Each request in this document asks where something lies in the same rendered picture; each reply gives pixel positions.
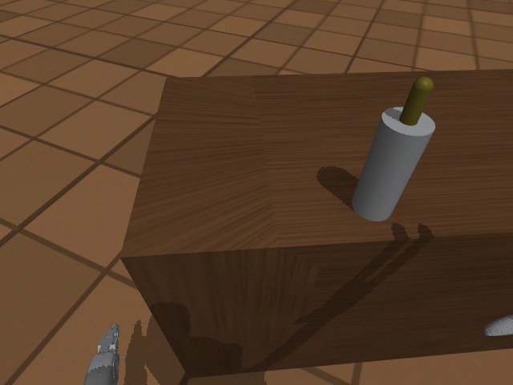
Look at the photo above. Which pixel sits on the left robot hand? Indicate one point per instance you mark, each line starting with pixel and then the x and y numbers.
pixel 103 368

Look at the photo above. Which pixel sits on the right robot hand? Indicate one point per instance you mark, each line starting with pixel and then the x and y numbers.
pixel 499 327

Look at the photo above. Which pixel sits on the bottle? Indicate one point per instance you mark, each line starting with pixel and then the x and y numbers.
pixel 400 140

